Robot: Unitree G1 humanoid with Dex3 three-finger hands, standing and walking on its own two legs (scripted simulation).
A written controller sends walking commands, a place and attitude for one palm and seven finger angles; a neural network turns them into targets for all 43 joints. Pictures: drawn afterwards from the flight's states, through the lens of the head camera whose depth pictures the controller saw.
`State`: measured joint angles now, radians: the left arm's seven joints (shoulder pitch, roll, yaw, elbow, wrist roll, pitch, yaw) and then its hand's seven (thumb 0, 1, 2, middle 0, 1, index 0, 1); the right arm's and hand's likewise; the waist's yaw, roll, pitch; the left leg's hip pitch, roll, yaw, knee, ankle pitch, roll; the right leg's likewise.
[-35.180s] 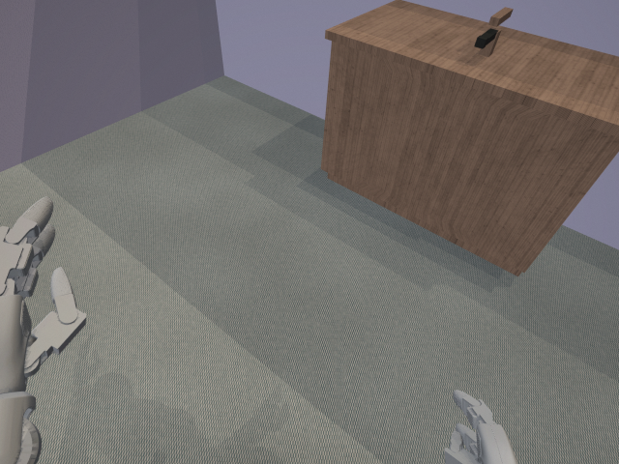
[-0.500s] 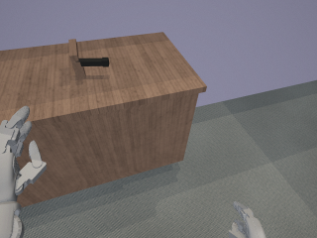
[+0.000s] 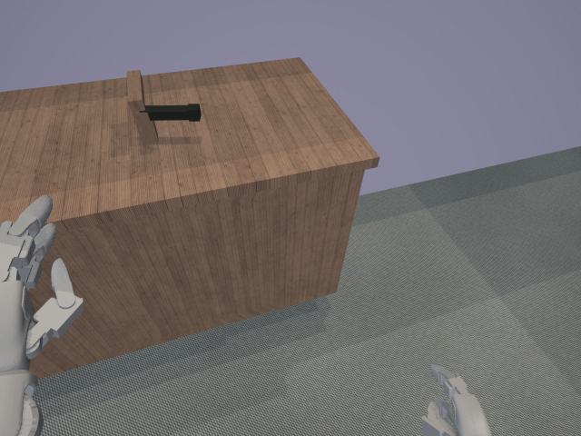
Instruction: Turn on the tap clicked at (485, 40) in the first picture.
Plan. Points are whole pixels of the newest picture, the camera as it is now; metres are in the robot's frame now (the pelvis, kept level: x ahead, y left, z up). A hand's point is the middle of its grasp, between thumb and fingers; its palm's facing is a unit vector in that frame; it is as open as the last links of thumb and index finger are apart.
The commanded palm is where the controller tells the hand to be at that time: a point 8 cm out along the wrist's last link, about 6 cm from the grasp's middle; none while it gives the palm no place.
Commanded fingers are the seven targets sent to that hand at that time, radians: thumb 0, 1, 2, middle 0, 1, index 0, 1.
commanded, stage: take the last steps up to it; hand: left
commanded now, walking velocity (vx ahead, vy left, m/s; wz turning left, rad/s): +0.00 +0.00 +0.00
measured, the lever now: (194, 112) +0.74 +0.28 +0.05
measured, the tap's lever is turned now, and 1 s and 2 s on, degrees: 75 75 75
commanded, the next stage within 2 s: come to a stop and stand still in 0.88 s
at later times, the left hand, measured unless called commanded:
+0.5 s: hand (100, 236) +0.30 +0.26 +0.15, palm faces +0.42 -0.84 -0.34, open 7.5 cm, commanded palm +0.23 +0.29 +0.17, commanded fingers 0.00 0.90 0.90 -0.20 -0.30 -0.20 -0.30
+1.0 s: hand (163, 171) +0.40 +0.21 +0.16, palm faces +0.43 -0.82 -0.38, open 7.5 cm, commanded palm +0.35 +0.26 +0.17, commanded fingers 0.00 0.90 0.90 -0.20 -0.30 -0.20 -0.30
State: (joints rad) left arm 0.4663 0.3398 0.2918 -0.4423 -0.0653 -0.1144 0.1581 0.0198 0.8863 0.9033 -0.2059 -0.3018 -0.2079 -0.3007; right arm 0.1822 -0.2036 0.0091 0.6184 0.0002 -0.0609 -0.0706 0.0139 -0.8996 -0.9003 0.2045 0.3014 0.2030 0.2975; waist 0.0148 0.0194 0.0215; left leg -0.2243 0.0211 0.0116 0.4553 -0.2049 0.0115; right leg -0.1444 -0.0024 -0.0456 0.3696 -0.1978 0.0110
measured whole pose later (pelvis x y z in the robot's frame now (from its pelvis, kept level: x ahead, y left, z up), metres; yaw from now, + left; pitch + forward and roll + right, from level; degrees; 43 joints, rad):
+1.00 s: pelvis +0.20 -0.03 -0.01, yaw +3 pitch -3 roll +2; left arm 0.47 0.35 0.32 -0.52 -0.06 -0.15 0.14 0.02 0.88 0.90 -0.21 -0.30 -0.21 -0.30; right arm 0.16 -0.25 -0.03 0.61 0.00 -0.08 -0.07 0.01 -0.90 -0.90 0.20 0.30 0.20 0.30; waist 0.02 -0.03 0.07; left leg -0.38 0.06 0.09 0.72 -0.30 0.03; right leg -0.23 -0.04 -0.14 0.55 -0.27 -0.07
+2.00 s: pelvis +0.21 +0.03 +0.00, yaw -1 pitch -1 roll -1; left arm 0.47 0.41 0.30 -0.49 -0.03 -0.21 0.09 0.02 0.88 0.90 -0.21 -0.30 -0.21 -0.30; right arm 0.25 -0.19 0.01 0.56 0.00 -0.14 -0.03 0.01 -0.90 -0.90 0.20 0.30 0.20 0.30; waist -0.01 -0.07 0.08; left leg -0.28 0.02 0.08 0.47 -0.17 0.05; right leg -0.22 -0.01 -0.05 0.45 -0.24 0.00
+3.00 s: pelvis +0.25 +0.02 +0.00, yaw +1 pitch -1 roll -1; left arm 0.43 0.35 0.33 -0.45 -0.05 -0.18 0.12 0.02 0.89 0.90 -0.21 -0.30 -0.21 -0.30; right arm 0.20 -0.21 0.01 0.58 0.01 -0.09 -0.03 0.01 -0.90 -0.90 0.20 0.30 0.20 0.30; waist 0.02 0.00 0.04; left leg -0.23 0.01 0.04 0.45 -0.21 0.03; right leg -0.13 0.02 -0.05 0.37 -0.23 -0.01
